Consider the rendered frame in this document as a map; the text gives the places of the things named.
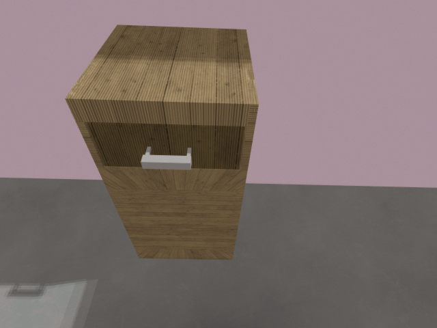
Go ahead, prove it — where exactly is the cabinet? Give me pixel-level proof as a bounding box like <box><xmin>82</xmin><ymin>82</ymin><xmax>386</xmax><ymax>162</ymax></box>
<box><xmin>65</xmin><ymin>25</ymin><xmax>259</xmax><ymax>260</ymax></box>

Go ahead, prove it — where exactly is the handle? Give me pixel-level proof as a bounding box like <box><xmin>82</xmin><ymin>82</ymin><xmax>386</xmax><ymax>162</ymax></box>
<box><xmin>141</xmin><ymin>147</ymin><xmax>192</xmax><ymax>170</ymax></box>

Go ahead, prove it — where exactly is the drawer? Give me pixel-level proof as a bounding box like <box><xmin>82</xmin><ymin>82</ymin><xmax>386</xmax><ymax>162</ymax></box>
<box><xmin>87</xmin><ymin>122</ymin><xmax>245</xmax><ymax>169</ymax></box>

